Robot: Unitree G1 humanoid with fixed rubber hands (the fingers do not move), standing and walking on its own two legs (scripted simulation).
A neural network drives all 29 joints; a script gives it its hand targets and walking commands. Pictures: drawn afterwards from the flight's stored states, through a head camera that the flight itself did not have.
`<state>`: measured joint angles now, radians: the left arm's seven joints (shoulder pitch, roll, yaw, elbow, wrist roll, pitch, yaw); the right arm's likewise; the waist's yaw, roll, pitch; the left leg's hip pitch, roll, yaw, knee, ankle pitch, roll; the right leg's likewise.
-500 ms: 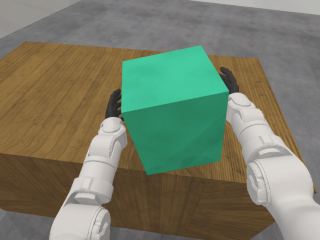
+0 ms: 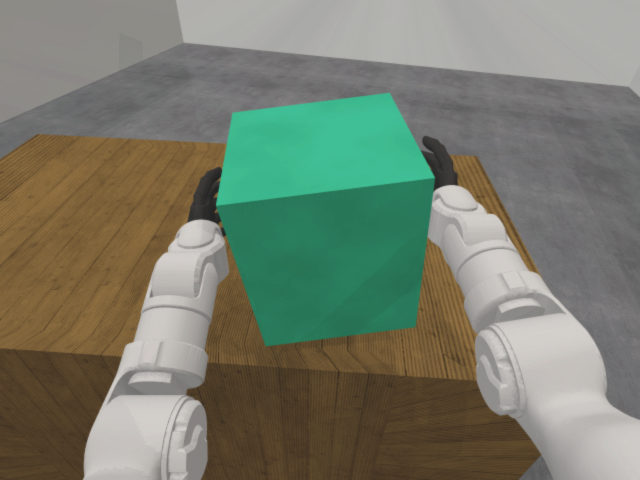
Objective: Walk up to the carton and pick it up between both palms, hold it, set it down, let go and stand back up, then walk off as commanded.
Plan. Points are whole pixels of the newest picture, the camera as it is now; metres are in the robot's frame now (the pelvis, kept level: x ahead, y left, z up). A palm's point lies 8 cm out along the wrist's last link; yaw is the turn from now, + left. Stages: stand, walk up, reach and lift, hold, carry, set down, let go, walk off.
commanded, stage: reach and lift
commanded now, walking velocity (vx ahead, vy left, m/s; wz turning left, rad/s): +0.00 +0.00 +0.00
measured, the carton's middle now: (326, 222) +0.42 +0.03 +0.16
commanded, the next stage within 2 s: hold in 1.62 s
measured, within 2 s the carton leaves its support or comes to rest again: neither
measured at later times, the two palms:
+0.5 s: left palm (215, 202) +0.38 +0.17 +0.21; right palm (464, 180) +0.41 -0.13 +0.24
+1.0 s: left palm (207, 176) +0.38 +0.17 +0.25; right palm (470, 169) +0.40 -0.13 +0.27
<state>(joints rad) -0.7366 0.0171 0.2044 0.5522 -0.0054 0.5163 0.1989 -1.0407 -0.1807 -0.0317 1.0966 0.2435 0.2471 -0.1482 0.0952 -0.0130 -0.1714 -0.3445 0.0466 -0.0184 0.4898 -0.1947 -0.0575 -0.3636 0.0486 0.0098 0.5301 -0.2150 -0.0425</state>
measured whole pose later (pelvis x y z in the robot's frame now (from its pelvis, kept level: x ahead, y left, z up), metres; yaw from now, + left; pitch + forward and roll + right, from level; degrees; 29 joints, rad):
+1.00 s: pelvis +0.00 +0.00 +0.00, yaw +0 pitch -2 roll +0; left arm -0.88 0.15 0.21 0.55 0.02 0.73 0.07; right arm -1.06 -0.14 -0.03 0.90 0.24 0.50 -0.28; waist -0.02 -0.04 -0.16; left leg -0.25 0.05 -0.02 0.49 -0.21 -0.05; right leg -0.26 0.05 0.01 0.51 -0.22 -0.03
